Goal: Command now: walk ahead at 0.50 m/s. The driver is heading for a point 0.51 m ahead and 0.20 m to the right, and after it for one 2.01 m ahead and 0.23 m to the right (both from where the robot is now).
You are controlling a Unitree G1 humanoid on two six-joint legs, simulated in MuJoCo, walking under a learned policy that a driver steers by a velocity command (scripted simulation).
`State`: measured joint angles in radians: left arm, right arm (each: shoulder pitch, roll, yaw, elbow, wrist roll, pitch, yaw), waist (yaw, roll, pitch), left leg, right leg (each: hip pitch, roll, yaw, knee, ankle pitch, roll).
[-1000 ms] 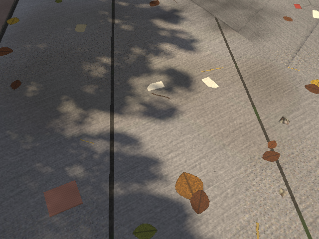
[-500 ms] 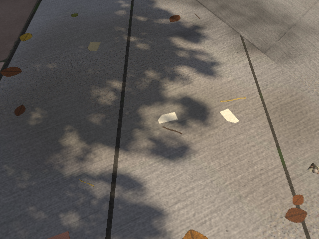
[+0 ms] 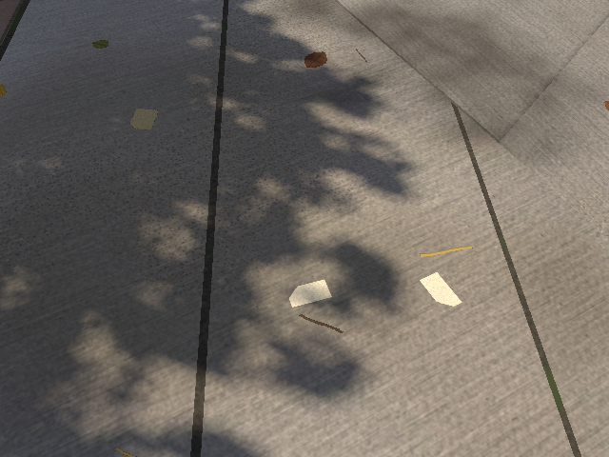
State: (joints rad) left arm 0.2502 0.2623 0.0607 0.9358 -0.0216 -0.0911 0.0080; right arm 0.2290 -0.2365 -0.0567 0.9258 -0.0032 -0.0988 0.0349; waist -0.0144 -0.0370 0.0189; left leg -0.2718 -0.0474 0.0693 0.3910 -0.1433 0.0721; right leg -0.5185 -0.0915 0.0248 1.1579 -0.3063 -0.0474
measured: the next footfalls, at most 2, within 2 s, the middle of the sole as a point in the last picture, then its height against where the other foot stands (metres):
right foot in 0.40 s outside the picture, level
left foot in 0.86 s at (316, 392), level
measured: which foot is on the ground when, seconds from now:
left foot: down 0.00-0.40, up 0.42-0.84, down 0.86-1.00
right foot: up 0.00-0.38, down 0.40-0.86, up 0.88-1.00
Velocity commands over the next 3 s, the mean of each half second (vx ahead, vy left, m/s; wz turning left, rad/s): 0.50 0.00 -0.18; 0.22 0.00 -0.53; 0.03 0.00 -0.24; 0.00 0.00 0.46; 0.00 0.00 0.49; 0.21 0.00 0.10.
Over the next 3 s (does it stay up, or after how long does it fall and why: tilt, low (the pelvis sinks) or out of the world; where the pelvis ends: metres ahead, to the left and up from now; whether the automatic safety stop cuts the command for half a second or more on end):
stays up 0.56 -0.13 -0.01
